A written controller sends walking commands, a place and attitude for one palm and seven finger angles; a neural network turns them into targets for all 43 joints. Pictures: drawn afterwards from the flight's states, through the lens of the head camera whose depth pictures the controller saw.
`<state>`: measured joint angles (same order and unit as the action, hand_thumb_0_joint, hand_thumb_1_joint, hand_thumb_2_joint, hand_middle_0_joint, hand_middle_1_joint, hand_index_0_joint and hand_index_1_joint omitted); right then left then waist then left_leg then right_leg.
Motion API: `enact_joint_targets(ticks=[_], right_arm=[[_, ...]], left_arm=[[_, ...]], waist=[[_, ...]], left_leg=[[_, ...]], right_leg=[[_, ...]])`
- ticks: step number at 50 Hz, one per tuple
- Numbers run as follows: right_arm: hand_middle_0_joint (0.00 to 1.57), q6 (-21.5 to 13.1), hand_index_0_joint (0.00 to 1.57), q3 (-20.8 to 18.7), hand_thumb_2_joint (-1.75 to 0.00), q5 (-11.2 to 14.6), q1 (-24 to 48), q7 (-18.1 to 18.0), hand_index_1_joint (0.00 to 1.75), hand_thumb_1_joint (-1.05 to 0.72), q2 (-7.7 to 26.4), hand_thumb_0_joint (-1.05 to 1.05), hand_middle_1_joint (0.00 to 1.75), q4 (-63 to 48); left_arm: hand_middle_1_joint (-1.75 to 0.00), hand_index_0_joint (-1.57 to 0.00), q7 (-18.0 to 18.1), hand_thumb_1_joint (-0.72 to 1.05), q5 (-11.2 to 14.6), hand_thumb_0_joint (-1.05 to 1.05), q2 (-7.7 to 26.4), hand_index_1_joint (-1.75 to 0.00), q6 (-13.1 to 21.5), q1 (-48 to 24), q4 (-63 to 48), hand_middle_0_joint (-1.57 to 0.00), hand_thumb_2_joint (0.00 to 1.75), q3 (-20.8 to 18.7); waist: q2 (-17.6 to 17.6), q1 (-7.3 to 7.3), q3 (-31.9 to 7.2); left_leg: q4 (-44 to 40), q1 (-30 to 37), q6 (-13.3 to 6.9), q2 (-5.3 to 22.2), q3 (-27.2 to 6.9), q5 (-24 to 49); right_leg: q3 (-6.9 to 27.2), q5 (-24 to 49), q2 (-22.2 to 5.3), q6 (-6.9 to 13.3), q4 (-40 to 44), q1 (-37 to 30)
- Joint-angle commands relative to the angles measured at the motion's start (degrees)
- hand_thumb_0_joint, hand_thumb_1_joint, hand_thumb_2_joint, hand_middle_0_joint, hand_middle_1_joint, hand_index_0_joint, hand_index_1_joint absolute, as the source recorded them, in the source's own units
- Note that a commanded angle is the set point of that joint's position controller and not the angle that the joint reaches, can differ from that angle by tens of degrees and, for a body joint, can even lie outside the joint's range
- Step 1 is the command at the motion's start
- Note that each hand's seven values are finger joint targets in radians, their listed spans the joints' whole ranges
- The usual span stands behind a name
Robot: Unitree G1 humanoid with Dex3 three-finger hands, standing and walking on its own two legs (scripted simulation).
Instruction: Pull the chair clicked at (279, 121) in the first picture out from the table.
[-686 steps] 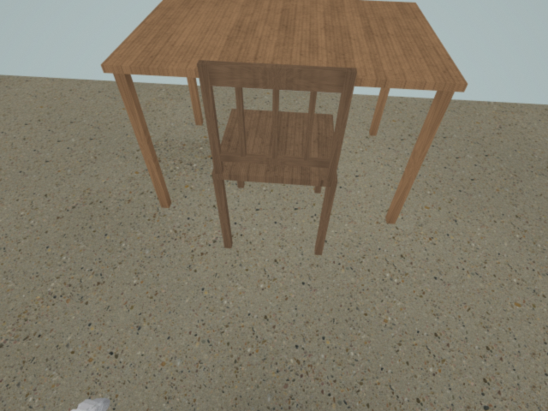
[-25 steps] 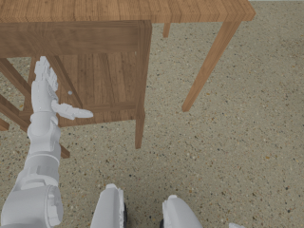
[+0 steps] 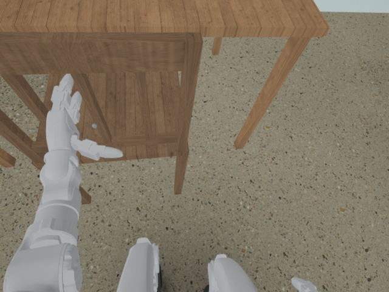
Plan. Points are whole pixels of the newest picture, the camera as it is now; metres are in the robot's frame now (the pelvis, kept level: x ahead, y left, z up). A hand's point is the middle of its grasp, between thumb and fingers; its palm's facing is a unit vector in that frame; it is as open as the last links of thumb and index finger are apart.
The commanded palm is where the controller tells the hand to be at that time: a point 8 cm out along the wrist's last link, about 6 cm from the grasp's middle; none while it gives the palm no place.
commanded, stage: hook a spindle and tug to test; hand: left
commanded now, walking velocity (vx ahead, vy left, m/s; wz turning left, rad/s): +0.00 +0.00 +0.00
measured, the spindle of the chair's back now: (95, 111) +0.48 +0.21 +0.01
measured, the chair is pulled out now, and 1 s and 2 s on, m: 0.00 0.02 0.12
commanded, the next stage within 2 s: step backward, pulling the chair out in 1.34 s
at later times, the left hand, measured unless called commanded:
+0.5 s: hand (96, 123) +0.44 +0.20 +0.03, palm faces +0.15 -0.99 -0.02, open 9.8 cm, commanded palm +0.41 +0.23 +0.03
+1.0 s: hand (98, 129) +0.43 +0.19 +0.03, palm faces +0.15 -0.99 -0.02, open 5.9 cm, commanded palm +0.39 +0.23 +0.03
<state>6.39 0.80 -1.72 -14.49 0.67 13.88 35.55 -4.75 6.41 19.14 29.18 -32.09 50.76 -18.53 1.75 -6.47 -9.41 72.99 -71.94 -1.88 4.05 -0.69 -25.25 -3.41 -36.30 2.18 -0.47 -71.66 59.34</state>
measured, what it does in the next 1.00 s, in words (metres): stands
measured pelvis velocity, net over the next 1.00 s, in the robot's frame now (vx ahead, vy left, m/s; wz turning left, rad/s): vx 0.01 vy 0.00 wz -0.01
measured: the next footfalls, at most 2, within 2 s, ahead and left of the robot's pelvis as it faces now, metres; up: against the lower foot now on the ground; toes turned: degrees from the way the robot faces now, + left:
none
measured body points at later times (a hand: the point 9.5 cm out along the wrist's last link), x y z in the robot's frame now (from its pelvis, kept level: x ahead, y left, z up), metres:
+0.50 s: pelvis +0.00 +0.00 +0.00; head +0.12 +0.03 +0.43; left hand +0.43 +0.25 +0.03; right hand +0.07 -0.26 -0.12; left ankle +0.08 +0.10 -0.62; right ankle -0.02 -0.13 -0.62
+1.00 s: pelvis +0.01 +0.00 +0.01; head +0.13 +0.03 +0.44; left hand +0.41 +0.24 +0.03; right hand +0.10 -0.26 -0.11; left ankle +0.08 +0.10 -0.62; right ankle -0.02 -0.13 -0.62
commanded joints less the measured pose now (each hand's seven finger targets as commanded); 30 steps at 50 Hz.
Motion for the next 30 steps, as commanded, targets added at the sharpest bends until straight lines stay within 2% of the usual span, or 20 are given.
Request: enact_joint_targets(ticks=[1, 3, 4, 7, 9, 10, 11, 12, 15, 16, 17, 18, 19, 22, 25, 26, 27, 29, 30], right_arm=[[0.20, -1.2, 0.20, -3.9, -0.90, 0.1, -5.5, -0.8, 0.30, -0.90, 9.7, 0.00, 0.30, -4.0], [0.20, -1.2, 0.20, -3.9, -0.90, 0.1, -5.5, -0.8, 0.30, -0.90, 9.7, 0.00, 0.30, -3.6], [0.20, -1.3, 0.20, -3.9, -0.90, 0.1, -5.8, -0.8, 0.30, -0.90, 9.8, 0.00, 0.30, -3.7], [0.20, -1.1, 0.20, -3.9, -0.90, 0.3, -5.6, -0.9, 0.30, -0.90, 9.9, 0.00, 0.30, -3.8], [0.20, -1.2, 0.20, -3.8, -0.90, 0.2, -5.8, -1.0, 0.30, -0.90, 10.0, 0.00, 0.30, -3.5], [0.20, -1.2, 0.20, -3.7, -0.90, 0.3, -5.6, -1.0, 0.30, -0.90, 9.9, 0.00, 0.30, -3.6], [0.20, -1.1, 0.20, -3.8, -0.90, 0.2, -5.6, -1.1, 0.30, -0.90, 10.0, 0.00, 0.30, -3.6], [0.20, -1.2, 0.20, -3.7, -0.90, 0.1, -5.5, -1.1, 0.30, -0.90, 9.8, 0.00, 0.30, -3.9], [0.20, -1.3, 0.20, -3.7, -0.90, 0.2, -5.6, -1.1, 0.30, -0.90, 9.8, 0.00, 0.30, -3.8], [0.20, -1.3, 0.20, -3.6, -0.90, 0.1, -5.5, -1.1, 0.30, -0.90, 9.8, 0.00, 0.30, -3.7], [0.20, -1.3, 0.20, -3.7, -0.90, 0.1, -5.5, -1.0, 0.30, -0.90, 9.7, 0.00, 0.30, -3.8], [0.20, -1.3, 0.20, -3.7, -0.90, 0.2, -5.4, -1.0, 0.30, -0.90, 9.6, 0.00, 0.30, -3.8], [0.20, -1.4, 0.20, -3.8, -0.90, 0.1, -5.7, -1.0, 0.30, -0.90, 9.8, 0.00, 0.30, -3.9], [0.20, -1.4, 0.20, -3.9, -0.90, 0.3, -5.4, -0.6, 0.30, -0.90, 9.5, 0.00, 0.30, -4.2], [0.20, -1.3, 0.20, -3.9, -0.90, 0.4, -5.7, -0.6, 0.30, -0.90, 9.9, 0.00, 0.30, -4.2], [0.20, -1.3, 0.20, -3.9, -0.90, 0.4, -5.6, -0.6, 0.30, -0.90, 9.7, 0.00, 0.30, -4.3], [0.20, -1.3, 0.20, -4.0, -0.90, 0.4, -5.7, -0.6, 0.30, -0.90, 9.7, 0.00, 0.30, -4.4], [0.20, -1.4, 0.20, -3.9, -0.90, 0.5, -5.7, -0.5, 0.30, -0.90, 9.6, 0.00, 0.30, -4.5], [0.20, -1.4, 0.20, -4.1, -0.90, 0.4, -5.8, -0.5, 0.30, -0.90, 9.6, 0.00, 0.30, -4.3]], left_arm=[[-0.57, -0.22, 0.2, -0.50, 0.2, 0.00, 10.2, -0.57, 5.3, -19.6, -13.3, -0.22, 0.30, -0.3], [-0.68, -0.25, 0.1, -0.50, 0.2, 0.00, 9.2, -0.68, 5.2, -21.0, -12.7, -0.25, 0.30, 0.7], [-0.74, -0.27, 0.1, -0.50, 0.3, 0.00, 8.8, -0.74, 5.0, -20.8, -12.5, -0.27, 0.30, 1.0], [-0.90, -0.32, 0.2, -0.50, 0.4, 0.00, 9.6, -0.90, 4.1, -19.4, -11.0, -0.32, 0.30, -0.1], [-1.01, -0.36, 0.4, -0.39, 0.4, 0.00, 10.9, -1.01, 4.2, -20.6, -10.9, -0.36, 0.35, -1.0], [-1.07, -0.38, 0.4, -0.33, 0.5, 0.00, 10.4, -1.07, 4.2, -20.9, -11.2, -0.38, 0.37, -0.7], [-1.12, -0.39, 0.6, -0.28, 0.3, 0.00, 11.7, -1.12, 4.3, -20.6, -11.0, -0.39, 0.40, -1.7], [-1.18, -0.41, 0.6, -0.22, 0.5, 0.00, 10.6, -1.18, 4.5, -20.9, -11.8, -0.41, 0.42, -1.0], [-1.34, -0.46, 0.6, -0.05, 0.5, 0.00, 11.9, -1.34, 4.9, -19.6, -11.5, -0.46, 0.49, -2.2], [-1.40, -0.48, 0.6, 0.00, 0.5, 0.00, 12.2, -1.40, 5.2, -20.8, -12.1, -0.48, 0.52, -1.9], [-1.45, -0.50, 0.5, 0.06, 0.5, 0.00, 11.9, -1.45, 5.3, -20.3, -12.7, -0.50, 0.54, -2.0], [-1.45, -0.50, 0.3, 0.12, 0.5, 0.00, 11.1, -1.45, 5.2, -19.5, -12.8, -0.50, 0.56, -1.3], [-1.45, -0.50, 0.2, 0.17, 0.7, 0.00, 11.8, -1.45, 5.3, -18.8, -13.1, -0.50, 0.59, -2.0], [-1.45, -0.50, 0.1, 0.34, 1.0, 0.00, 8.9, -1.45, 4.7, -17.6, -13.9, -0.50, 0.66, 0.2], [-1.45, -0.50, 0.4, 0.51, 1.3, 0.00, 11.3, -1.45, 4.5, -15.3, -14.4, -0.50, 0.73, -2.0], [-1.45, -0.50, 0.3, 0.56, 1.4, 0.00, 10.6, -1.45, 4.5, -15.3, -15.0, -0.50, 0.76, -1.3], [-1.45, -0.50, 0.3, 0.62, 1.3, 0.00, 11.3, -1.45, 4.6, -14.1, -15.3, -0.50, 0.78, -2.0], [-1.45, -0.50, 0.4, 0.73, 1.6, 0.00, 10.0, -1.45, 4.6, -13.7, -15.8, -0.50, 0.83, -1.0], [-1.45, -0.50, 0.5, 0.79, 1.3, 0.00, 10.6, -1.45, 4.7, -14.1, -16.3, -0.50, 0.85, -1.5]], waist=[[7.2, -0.45, -25.6], [6.7, -1.12, -24.4], [7.1, -1.11, -24.4], [4.9, -0.83, -24.6], [5.8, -0.74, -24.3], [5.7, -0.77, -24.4], [5.6, -0.44, -24.5], [5.5, -0.58, -25.0], [5.2, -0.14, -25.3], [6.5, -0.27, -24.9], [6.3, -0.08, -25.8], [6.3, -0.12, -25.9], [6.2, 0.06, -26.3], [7.0, -0.08, -26.0], [5.8, 0.58, -26.7], [5.3, 0.30, -26.3], [5.4, 0.84, -26.3], [5.4, 0.48, -26.2], [5.7, 0.47, -26.3]], left_leg=[[-7.4, 36.5, 1.1, -1.1, -4.4, 14.4], [-7.6, 36.0, 1.0, -1.1, -4.5, 12.3], [-7.6, 36.2, 0.9, -1.2, -4.7, 12.6], [-7.5, 34.5, 0.8, -1.3, -4.2, 12.1], [-7.2, 34.2, 0.7, -1.3, -4.3, 11.7], [-7.2, 34.0, 0.7, -1.4, -4.1, 11.5], [-7.4, 34.1, 0.8, -1.2, -4.2, 11.6], [-7.3, 34.2, 0.7, -1.4, -4.1, 12.0], [-7.1, 33.6, 0.7, -1.3, -3.7, 12.1], [-7.2, 33.8, 0.8, -1.3, -3.8, 12.4], [-7.0, 34.0, 0.7, -1.4, -3.7, 12.6], [-7.0, 34.0, 0.7, -1.4, -3.5, 12.8], [-7.2, 34.7, 0.8, -1.2, -3.9, 13.8], [-7.6, 35.8, 0.9, -1.1, -3.8, 13.8], [-7.8, 35.5, 0.9, -1.1, -3.8, 15.3], [-7.6, 35.0, 0.8, -1.2, -3.4, 15.7], [-7.7, 35.0, 0.9, -1.1, -3.3, 16.5], [-7.7, 35.4, 0.9, -1.2, -3.5, 17.2], [-7.6, 35.6, 0.9, -1.0, -3.3, 17.7]], right_leg=[[-0.3, 16.2, 1.2, 2.1, 10.0, 4.8], [-0.4, 14.9, 1.2, 2.0, 10.4, 5.6], [-0.4, 15.0, 1.2, 2.2, 10.3, 5.6], [-0.3, 15.2, 1.1, 2.0, 10.6, 4.4], [-0.1, 14.9, 1.1, 2.0, 10.4, 4.9], [0.0, 14.8, 1.0, 1.9, 10.6, 4.8], [-0.1, 14.7, 1.1, 2.0, 10.4, 4.6], [0.0, 15.1, 1.1, 1.9, 10.5, 4.2], [0.2, 15.3, 1.1, 1.9, 10.5, 3.5], [0.2, 15.4, 1.1, 2.0, 10.4, 3.8], [0.2, 15.6, 1.2, 2.0, 10.3, 3.4], [0.3, 15.9, 1.1, 2.0, 10.5, 3.0], [0.2, 16.5, 1.2, 2.2, 10.2, 3.0], [0.0, 16.4, 1.3, 2.1, 10.6, 3.7], [0.0, 17.7, 1.4, 2.1, 10.5, 2.2], [0.1, 18.5, 1.4, 2.0, 10.7, 1.5], [0.1, 19.2, 1.4, 2.1, 10.5, 1.0], [0.0, 19.8, 1.4, 2.1, 10.3, 1.1], [0.0, 20.1, 1.3, 1.9, 10.2, 1.5]])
